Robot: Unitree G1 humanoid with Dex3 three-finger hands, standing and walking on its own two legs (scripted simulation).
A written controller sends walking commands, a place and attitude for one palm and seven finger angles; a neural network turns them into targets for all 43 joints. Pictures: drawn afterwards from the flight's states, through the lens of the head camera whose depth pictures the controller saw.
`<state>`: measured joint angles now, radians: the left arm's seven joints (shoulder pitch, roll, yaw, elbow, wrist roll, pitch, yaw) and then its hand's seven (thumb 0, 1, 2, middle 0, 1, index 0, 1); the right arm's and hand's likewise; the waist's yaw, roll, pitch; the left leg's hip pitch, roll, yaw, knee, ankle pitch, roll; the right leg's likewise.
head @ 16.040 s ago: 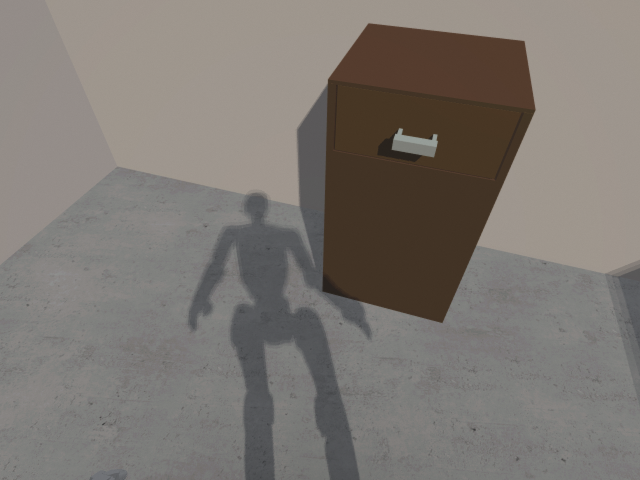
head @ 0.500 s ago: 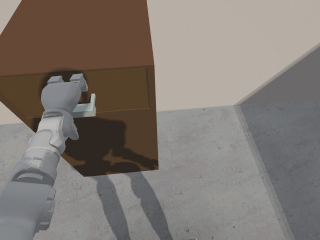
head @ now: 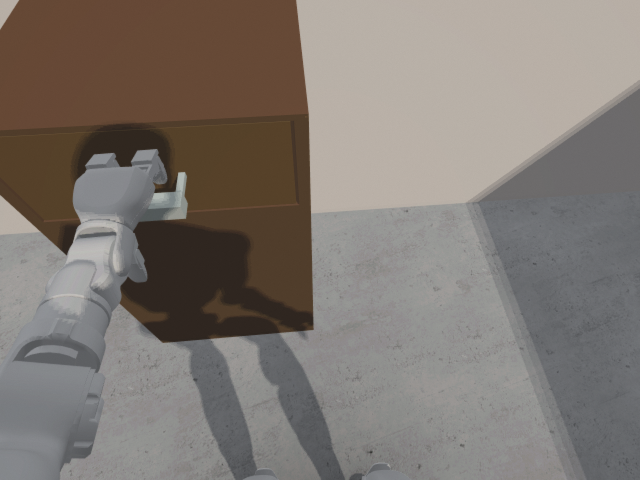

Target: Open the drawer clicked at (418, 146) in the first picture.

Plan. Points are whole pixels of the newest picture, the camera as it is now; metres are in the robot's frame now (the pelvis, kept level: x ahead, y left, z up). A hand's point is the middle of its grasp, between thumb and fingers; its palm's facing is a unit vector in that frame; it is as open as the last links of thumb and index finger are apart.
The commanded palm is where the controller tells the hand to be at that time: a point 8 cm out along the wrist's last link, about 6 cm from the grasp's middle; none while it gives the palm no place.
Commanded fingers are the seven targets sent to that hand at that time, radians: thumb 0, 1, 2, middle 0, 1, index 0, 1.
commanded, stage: lower the fingers behind the handle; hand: left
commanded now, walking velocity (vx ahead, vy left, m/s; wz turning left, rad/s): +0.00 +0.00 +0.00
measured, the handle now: (150, 194) +0.50 +0.25 +0.02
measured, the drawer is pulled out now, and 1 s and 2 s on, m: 0.00 0.00 0.00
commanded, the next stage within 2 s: lift the fingers back up to retry in 0.72 s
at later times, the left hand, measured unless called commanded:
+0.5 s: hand (134, 221) +0.45 +0.26 +0.02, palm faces -0.02 +0.02 -1.00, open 13.8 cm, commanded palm +0.43 +0.25 +0.05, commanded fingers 0.00 -0.50 0.30 -0.30 -1.20 -0.30 -1.20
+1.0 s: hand (133, 216) +0.45 +0.26 +0.03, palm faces -0.06 +0.01 -1.00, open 13.8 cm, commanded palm +0.44 +0.25 +0.07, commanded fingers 0.00 -0.50 0.30 -0.30 -1.20 -0.30 -1.20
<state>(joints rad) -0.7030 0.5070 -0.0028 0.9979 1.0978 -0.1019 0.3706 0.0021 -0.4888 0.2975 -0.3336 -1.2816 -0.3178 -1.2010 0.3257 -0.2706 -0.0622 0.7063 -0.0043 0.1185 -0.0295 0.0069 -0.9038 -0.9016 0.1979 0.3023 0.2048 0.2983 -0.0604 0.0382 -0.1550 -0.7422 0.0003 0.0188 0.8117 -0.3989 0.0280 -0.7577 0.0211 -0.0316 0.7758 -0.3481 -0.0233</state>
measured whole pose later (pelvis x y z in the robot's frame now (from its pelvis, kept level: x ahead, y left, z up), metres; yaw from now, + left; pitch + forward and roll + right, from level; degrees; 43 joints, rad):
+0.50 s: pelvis -0.02 +0.00 -0.01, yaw +0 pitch +20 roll -1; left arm -0.76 0.54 -0.03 1.03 1.09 -0.09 0.34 0.00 -0.49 0.30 -0.24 -1.32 -0.32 -1.20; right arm 0.35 -0.27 -0.04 0.68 0.01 0.12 -0.04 0.01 -0.90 -0.90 0.20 0.30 0.21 0.30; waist -0.07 0.04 -0.16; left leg -0.83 0.00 0.02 0.89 -0.41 0.03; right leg -0.85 0.02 -0.03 0.85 -0.35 -0.02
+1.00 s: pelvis -0.02 +0.00 -0.01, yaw +0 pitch +20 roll -1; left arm -0.80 0.55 -0.03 1.05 1.06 -0.07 0.29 0.00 -0.49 0.30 -0.29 -1.34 -0.32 -1.20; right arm 0.36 -0.27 -0.02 0.68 0.02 0.10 -0.05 0.01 -0.90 -0.90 0.20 0.30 0.21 0.30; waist -0.09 0.05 -0.15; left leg -0.83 0.00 0.03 0.88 -0.40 0.04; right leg -0.84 0.02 -0.03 0.83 -0.34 -0.02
